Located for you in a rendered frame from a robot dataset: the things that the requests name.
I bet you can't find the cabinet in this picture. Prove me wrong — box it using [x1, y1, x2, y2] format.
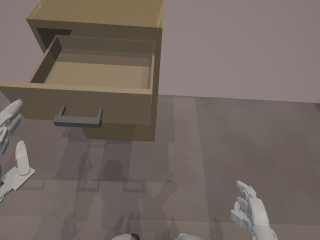
[26, 0, 164, 142]

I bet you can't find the drawer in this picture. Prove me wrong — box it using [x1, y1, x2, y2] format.
[0, 35, 156, 125]

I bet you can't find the right robot hand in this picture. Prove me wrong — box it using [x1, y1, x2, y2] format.
[231, 180, 270, 232]

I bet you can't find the handle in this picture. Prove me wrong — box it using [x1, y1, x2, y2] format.
[53, 106, 103, 128]

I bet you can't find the left robot hand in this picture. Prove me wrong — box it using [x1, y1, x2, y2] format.
[0, 99, 35, 203]

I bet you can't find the right robot forearm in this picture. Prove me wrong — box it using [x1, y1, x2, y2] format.
[250, 225, 278, 240]

